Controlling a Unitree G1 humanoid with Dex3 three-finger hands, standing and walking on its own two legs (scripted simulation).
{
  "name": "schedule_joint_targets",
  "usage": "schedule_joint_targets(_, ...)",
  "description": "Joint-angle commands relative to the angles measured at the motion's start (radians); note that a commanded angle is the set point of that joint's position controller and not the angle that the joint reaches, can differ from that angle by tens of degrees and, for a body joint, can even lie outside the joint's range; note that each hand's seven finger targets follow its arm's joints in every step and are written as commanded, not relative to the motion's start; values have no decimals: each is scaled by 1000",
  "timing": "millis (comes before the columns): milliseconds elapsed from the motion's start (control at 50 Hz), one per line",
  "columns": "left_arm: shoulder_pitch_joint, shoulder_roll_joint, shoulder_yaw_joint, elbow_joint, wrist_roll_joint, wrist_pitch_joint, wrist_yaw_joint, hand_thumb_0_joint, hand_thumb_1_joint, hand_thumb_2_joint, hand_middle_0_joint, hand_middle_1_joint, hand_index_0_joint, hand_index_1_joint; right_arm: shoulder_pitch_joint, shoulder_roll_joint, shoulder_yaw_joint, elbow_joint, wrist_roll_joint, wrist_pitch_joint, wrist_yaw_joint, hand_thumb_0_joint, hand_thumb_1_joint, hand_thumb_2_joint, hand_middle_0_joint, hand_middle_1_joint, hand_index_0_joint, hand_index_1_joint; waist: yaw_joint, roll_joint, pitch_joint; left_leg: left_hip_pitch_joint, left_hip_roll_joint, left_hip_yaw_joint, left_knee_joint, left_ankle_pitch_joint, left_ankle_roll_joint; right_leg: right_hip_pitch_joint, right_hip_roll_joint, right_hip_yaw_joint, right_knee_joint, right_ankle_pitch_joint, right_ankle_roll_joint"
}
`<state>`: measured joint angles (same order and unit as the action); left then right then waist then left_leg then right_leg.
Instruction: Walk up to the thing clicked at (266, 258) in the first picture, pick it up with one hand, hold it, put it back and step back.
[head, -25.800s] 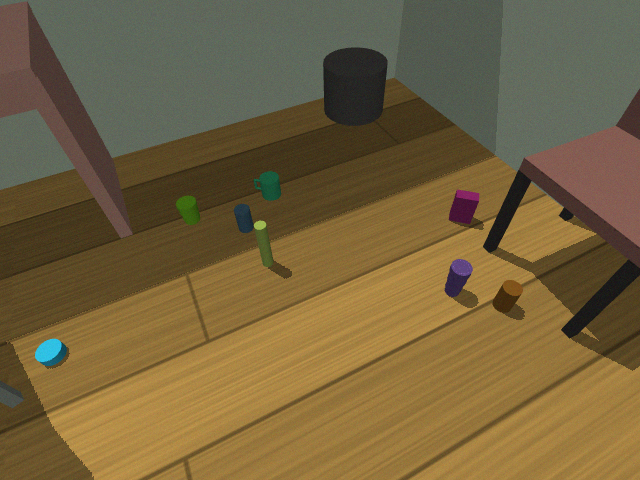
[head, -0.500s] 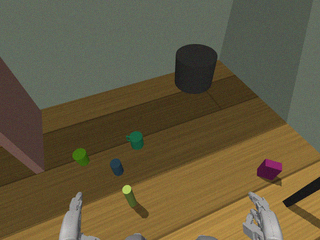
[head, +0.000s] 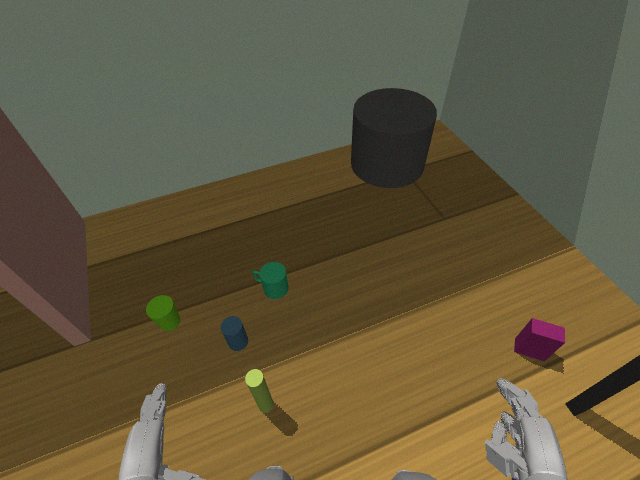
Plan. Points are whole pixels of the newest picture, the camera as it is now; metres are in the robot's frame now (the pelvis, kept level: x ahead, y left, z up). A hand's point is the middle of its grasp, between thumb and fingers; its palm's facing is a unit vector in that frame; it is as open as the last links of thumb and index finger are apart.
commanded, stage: home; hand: left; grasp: from the side
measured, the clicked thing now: (260, 392) +0.42 +0.20 -0.61
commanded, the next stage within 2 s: stand in 0.64 s
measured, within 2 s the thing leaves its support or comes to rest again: neither
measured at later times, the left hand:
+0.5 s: hand (192, 451) +0.17 +0.19 -0.06, palm faces +0.11 -0.95 -0.28, open 17.5 cm
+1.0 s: hand (193, 451) +0.17 +0.18 -0.06, palm faces +0.11 -0.95 -0.28, open 14.1 cm
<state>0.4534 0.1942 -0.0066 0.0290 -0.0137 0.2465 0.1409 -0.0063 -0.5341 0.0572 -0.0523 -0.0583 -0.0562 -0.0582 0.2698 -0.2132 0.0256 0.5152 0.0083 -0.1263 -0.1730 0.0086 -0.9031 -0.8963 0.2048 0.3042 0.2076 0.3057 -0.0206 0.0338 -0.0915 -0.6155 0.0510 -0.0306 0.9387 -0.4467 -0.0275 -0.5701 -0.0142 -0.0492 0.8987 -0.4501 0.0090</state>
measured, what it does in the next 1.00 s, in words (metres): stands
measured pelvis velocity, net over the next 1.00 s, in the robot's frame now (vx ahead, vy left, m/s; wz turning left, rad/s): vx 0.00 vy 0.00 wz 0.00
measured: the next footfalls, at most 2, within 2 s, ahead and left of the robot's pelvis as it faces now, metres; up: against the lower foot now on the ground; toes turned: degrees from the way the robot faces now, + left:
none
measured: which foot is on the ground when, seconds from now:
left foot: down 0.00-1.00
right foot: down 0.00-1.00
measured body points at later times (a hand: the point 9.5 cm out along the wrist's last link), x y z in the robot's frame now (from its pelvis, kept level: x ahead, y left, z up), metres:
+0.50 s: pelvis +0.01 +0.00 +0.00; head +0.03 +0.01 +0.45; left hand +0.16 +0.24 -0.04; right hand +0.16 -0.24 -0.07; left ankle +0.02 +0.13 -0.69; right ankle +0.00 -0.13 -0.69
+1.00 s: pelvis +0.00 +0.00 +0.00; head +0.03 +0.01 +0.45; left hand +0.16 +0.23 -0.04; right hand +0.16 -0.24 -0.07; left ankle +0.02 +0.13 -0.69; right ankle +0.00 -0.13 -0.69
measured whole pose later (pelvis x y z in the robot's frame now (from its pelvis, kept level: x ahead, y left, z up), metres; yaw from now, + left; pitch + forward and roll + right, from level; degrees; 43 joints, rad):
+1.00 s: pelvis +0.00 +0.00 +0.00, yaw +0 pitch +7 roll -2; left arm 0.45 0.20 -0.01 0.02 -0.01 0.25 0.14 0.00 -0.12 0.47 -0.17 -0.24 -0.17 -0.24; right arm 0.27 -0.21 0.03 0.52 0.01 -0.12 -0.17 0.01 -0.90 -0.89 0.20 0.30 0.21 0.31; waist -0.02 0.03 -0.09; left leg -0.61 0.05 -0.03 0.94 -0.45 -0.02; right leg -0.56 -0.02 -0.05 0.89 -0.45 0.01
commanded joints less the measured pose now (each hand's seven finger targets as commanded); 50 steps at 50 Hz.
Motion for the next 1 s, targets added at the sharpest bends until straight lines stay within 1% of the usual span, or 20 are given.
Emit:
schedule_joint_targets(0, -40, 111, 58, -189, 12, -48, 9, 0, -551, 57, -49, -57, -50, -56, -68, -111, -51, -152, 1, -59, -16, 0, -899, -902, 200, 301, 200, 301, -4, -5, -93, 81, -40, 34, -148, 156, 31, 34, 29, -11, -156, 161, -10)
schedule_joint_targets(40, -9, 100, 55, -171, 15, -46, 9, 0, -566, 48, -47, -54, -48, -53, -61, -113, -54, -149, -2, -59, -18, 0, -898, -902, 200, 301, 200, 301, -4, -23, -126, 96, -39, 33, -135, 206, 30, 55, 29, -12, -148, 208, -9)
schedule_joint_targets(240, -26, 106, 54, -182, 12, -51, 7, 0, -573, 44, -47, -53, -47, -52, -72, -108, -48, -153, -2, -60, -17, 0, -899, -902, 200, 301, 200, 301, 0, -18, -78, 68, -43, 37, -149, 124, 32, 31, 26, -9, -170, 127, -10)
schedule_joint_targets(280, -13, 97, 48, -194, 12, -53, 8, 0, -563, 50, -48, -55, -48, -54, -71, -106, -48, -157, -1, -61, -16, 0, -899, -901, 200, 301, 200, 301, 3, -16, -102, 82, -41, 32, -150, 158, 30, 45, 28, -13, -157, 158, -11)
schedule_joint_targets(320, -22, 112, 64, -192, 13, -51, 9, 0, -561, 51, -48, -56, -49, -55, -61, -113, -53, -147, -3, -60, -18, 0, -899, -901, 200, 301, 200, 301, -2, -11, -109, 86, -41, 33, -142, 170, 31, 48, 27, -10, -156, 173, -10)
schedule_joint_targets(380, -21, 99, 50, -200, 14, -51, 10, 0, -567, 48, -47, -55, -48, -54, -60, -109, -52, -145, -3, -60, -14, 0, -899, -902, 200, 301, 200, 301, -2, 14, -123, 105, -36, 26, -145, 215, 26, 54, 31, -19, -137, 209, -14)
schedule_joint_targets(500, -32, 96, 43, -186, 15, -48, 9, 0, -561, 51, -48, -55, -49, -54, -60, -115, -55, -144, -2, -60, -13, 0, -899, -901, 200, 301, 200, 301, -3, 11, -99, 94, -33, 19, -161, 170, 25, 32, 33, -22, -140, 163, -17)
schedule_joint_targets(520, -30, 106, 60, -194, 13, -51, 11, 0, -579, 40, -46, -52, -47, -51, -59, -108, -52, -146, -3, -59, -14, 0, -899, -901, 200, 301, 200, 301, 6, 13, -103, 89, -35, 22, -154, 188, 25, 44, 31, -22, -141, 179, -16)
schedule_joint_targets(540, 2, 96, 47, -177, 16, -49, 9, 0, -567, 47, -47, -54, -48, -53, -57, -111, -56, -151, -3, -59, -15, 0, -899, -901, 200, 301, 200, 301, -1, -27, -135, 104, -33, 23, -141, 233, 27, 63, 33, -22, -137, 222, -13)
schedule_joint_targets(620, -15, 99, 51, -180, 14, -44, 9, 0, -552, 56, -49, -57, -50, -56, -55, -110, -54, -146, -3, -56, -15, 0, -898, -902, 200, 301, 200, 301, -4, -25, -127, 105, -37, 31, -127, 259, 30, 68, 27, -15, -142, 262, -7)
schedule_joint_targets(660, -11, 107, 61, -182, 14, -46, 8, 0, -573, 44, -47, -52, -47, -52, -57, -106, -50, -148, -4, -52, -14, 0, -898, -902, 200, 301, 200, 301, 3, -15, -114, 95, -40, 34, -126, 252, 30, 65, 25, -13, -146, 256, -7)
schedule_joint_targets(680, -19, 95, 47, -187, 15, -47, 8, 0, -562, 50, -48, -55, -48, -54, -62, -108, -51, -153, -2, -53, -13, 0, -898, -902, 200, 301, 200, 301, -5, -17, -115, 104, -38, 34, -132, 243, 29, 59, 27, -13, -145, 244, -9)
schedule_joint_targets(720, -33, 103, 54, -187, 14, -44, 8, 0, -561, 50, -48, -54, -48, -54, -54, -115, -56, -145, -3, -51, -15, 0, -898, -901, 200, 301, 200, 301, -7, -3, -110, 102, -38, 34, -140, 218, 28, 46, 27, -13, -149, 220, -11)
schedule_joint_targets(760, -27, 101, 54, -182, 13, -41, 9, 0, -401, 210, -200, -214, -200, -214, -60, -109, -52, -148, -4, -53, -15, 0, -900, -900, 200, 300, 200, 300, 0, -4, -98, 87, -38, 30, -148, 184, 28, 47, 27, -17, -152, 185, -12)
schedule_joint_targets(780, -14, 101, 55, -187, 14, -44, 8, 0, -321, 290, -200, -294, -200, -294, -66, -104, -49, -155, -4, -54, -16, 0, -900, -900, 200, 300, 200, 300, 2, -17, -111, 93, -40, 34, -141, 197, 30, 53, 26, -15, -157, 197, -10)
schedule_joint_targets(820, -10, 115, 69, -188, 13, -44, 8, 0, -161, 450, -200, -300, -200, -301, -56, -109, -53, -148, -4, -50, -17, 0, -900, -900, 200, 300, 200, 300, 3, -2, -120, 99, -40, 35, -135, 219, 30, 63, 24, -11, -153, 222, -10)
schedule_joint_targets(840, -21, 97, 42, -195, 12, -44, 6, 0, -81, 530, -200, -300, -200, -301, -64, -110, -49, -156, -2, -51, -14, 0, -900, -900, 200, 300, 200, 300, -3, -5, -110, 98, -38, 30, -145, 213, 28, 53, 27, -16, -145, 212, -12)
schedule_joint_targets(860, -15, 102, 54, -191, 12, -43, 8, 0, -1, 610, -200, -300, -200, -301, -55, -111, -54, -149, -3, -53, -16, 0, -900, -900, 200, 300, 200, 300, 1, 3, -113, 102, -37, 31, -140, 227, 27, 51, 28, -17, -143, 224, -12)
schedule_joint_targets(920, -30, 98, 49, -177, 12, -43, 8, 0, 239, 850, -200, -300, -200, -301, -64, -111, -52, -151, -2, -53, -16, 0, -900, -900, 200, 300, 200, 300, -6, -19, -89, 86, -39, 31, -144, 177, 31, 42, 26, -15, -155, 180, -10)
schedule_joint_targets(980, -13, 103, 53, -200, 13, -48, 8, 0, 479, 900, -200, -300, -200, -301, -64, -110, -52, -155, -3, -52, -16, 0, -900, -900, 200, 300, 200, 300, 1, -3, -117, 97, -38, 28, -146, 187, 29, 50, 27, -16, -151, 181, -14)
